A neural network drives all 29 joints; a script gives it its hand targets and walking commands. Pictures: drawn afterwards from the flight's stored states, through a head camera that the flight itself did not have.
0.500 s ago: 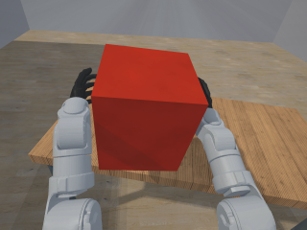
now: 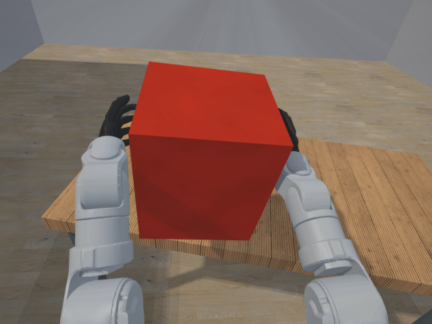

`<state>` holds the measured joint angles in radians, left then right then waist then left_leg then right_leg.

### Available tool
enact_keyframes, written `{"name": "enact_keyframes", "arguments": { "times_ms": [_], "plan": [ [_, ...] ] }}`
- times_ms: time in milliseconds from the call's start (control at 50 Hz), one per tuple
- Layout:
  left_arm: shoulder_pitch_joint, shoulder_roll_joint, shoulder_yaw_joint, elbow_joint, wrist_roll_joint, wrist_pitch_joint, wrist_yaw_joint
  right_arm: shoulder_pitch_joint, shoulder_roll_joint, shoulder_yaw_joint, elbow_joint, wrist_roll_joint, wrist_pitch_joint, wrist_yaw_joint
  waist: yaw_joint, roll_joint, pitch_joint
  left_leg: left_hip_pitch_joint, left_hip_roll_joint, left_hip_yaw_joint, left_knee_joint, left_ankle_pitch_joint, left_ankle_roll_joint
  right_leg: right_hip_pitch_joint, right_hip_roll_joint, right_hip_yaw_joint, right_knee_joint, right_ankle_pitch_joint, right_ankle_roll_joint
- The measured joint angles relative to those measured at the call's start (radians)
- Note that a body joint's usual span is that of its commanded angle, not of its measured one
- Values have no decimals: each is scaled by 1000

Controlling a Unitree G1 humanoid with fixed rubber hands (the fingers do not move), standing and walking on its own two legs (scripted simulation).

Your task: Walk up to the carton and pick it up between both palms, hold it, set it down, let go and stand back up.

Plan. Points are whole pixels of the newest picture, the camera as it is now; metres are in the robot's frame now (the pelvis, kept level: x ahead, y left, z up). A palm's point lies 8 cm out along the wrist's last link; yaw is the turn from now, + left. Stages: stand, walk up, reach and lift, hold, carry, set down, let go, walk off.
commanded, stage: hold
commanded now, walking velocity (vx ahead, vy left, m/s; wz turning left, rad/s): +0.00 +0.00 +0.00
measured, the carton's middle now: (202, 156) +0.37 +0.01 +0.18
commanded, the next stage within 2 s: none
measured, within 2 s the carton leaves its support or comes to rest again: neither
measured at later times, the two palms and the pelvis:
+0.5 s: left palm (113, 140) +0.36 +0.15 +0.22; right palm (285, 151) +0.36 -0.15 +0.20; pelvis +0.00 +0.00 +0.00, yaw +0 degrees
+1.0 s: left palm (112, 141) +0.36 +0.15 +0.22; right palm (285, 152) +0.36 -0.15 +0.20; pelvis +0.00 +0.00 +0.00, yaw +0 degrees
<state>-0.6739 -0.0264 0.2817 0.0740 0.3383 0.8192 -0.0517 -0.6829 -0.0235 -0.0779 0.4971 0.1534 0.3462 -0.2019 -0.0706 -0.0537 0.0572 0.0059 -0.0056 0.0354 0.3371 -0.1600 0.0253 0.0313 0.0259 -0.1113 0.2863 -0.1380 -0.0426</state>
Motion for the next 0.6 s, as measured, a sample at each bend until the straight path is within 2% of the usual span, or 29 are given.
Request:
{"name": "enact_keyframes", "arguments": {
  "times_ms": [600],
  "plan": [
    [0, 3, 0, 4, 0, -4, -3, -2, 0, 2, 6, 2, -6, -2, -4, -3, -1, -1, -1, -1, -1, 0, 0, -1, -1, -1, -1, -1, 0]
  ]
}}
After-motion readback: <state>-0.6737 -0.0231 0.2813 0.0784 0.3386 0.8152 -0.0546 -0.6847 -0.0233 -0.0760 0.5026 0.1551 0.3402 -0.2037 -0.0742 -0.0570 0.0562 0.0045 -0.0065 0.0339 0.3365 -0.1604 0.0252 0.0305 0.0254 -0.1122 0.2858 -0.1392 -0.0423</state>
